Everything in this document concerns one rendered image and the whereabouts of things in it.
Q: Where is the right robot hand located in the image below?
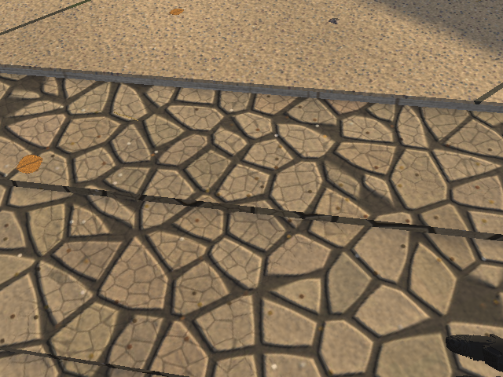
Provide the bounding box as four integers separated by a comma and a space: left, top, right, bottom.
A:
446, 334, 503, 377

